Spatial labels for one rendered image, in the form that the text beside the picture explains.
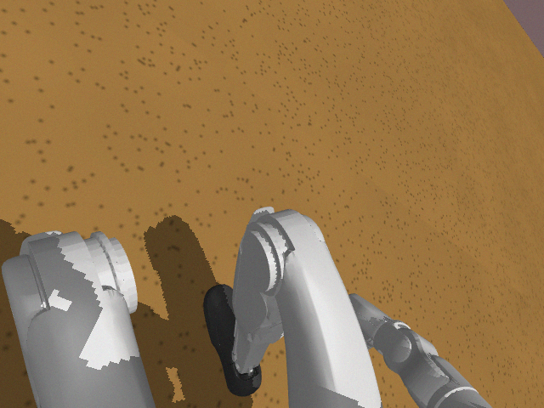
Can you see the right robot foot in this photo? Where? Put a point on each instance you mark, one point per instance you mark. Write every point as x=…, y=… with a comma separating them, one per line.
x=220, y=319

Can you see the right robot arm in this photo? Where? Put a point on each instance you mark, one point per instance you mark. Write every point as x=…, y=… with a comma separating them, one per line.
x=431, y=381

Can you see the right robot hand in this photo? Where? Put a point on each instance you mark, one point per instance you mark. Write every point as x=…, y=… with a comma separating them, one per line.
x=369, y=317

